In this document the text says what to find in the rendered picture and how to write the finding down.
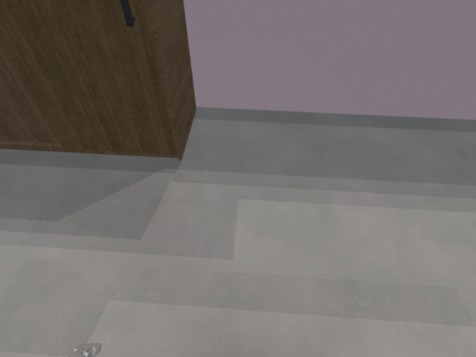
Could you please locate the handle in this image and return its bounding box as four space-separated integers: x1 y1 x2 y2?
120 0 135 27

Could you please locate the wardrobe door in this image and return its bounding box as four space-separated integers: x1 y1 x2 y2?
0 46 59 144
0 0 177 155

